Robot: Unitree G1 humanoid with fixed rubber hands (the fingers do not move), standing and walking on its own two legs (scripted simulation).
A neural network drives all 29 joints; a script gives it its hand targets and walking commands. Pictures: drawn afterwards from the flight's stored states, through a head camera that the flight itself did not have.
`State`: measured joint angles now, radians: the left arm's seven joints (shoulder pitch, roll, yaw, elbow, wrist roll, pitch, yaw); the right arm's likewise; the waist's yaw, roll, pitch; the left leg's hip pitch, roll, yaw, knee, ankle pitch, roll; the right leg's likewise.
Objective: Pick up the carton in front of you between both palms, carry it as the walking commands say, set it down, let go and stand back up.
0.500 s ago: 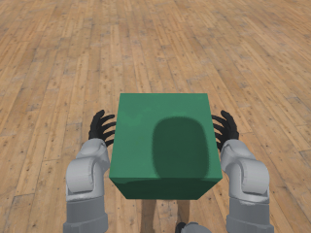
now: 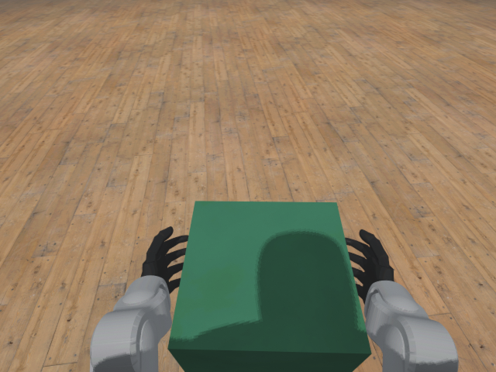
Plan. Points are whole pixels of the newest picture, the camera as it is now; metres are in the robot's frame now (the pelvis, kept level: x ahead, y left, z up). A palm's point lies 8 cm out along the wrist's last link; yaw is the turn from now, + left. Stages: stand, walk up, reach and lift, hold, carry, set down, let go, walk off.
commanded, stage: carry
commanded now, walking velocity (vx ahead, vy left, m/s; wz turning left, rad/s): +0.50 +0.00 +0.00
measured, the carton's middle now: (264, 302) +0.23 +0.00 +0.03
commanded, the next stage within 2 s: none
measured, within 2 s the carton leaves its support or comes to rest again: neither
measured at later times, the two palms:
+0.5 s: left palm (192, 149) +0.53 +0.16 +0.10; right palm (333, 152) +0.52 -0.15 +0.10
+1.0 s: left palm (214, 87) +0.85 +0.15 +0.10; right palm (316, 88) +0.85 -0.16 +0.10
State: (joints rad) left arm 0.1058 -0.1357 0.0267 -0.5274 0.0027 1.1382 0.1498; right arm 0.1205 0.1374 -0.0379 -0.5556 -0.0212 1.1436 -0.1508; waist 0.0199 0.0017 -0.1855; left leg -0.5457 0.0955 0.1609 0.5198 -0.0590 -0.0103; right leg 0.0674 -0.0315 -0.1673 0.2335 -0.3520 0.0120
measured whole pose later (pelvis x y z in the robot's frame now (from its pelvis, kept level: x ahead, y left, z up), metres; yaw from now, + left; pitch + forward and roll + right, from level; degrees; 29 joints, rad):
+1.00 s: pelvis +0.63 +0.00 +0.00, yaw +0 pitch +4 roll +0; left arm 0.11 -0.14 0.02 -0.58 0.00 1.14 0.14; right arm 0.12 0.14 -0.03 -0.61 -0.01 1.15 -0.15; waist 0.01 0.00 -0.14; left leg -0.54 0.09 0.18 0.51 -0.06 0.01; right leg 0.08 -0.05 -0.20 0.22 -0.35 0.03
